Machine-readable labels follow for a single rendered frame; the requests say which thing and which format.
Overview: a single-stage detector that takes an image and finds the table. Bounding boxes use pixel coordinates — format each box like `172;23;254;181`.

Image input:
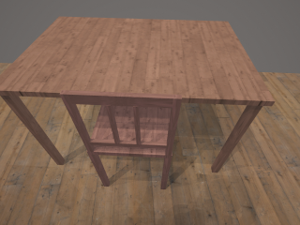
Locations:
0;16;275;173

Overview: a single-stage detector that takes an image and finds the chair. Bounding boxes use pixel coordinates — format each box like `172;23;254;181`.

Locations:
59;90;182;189

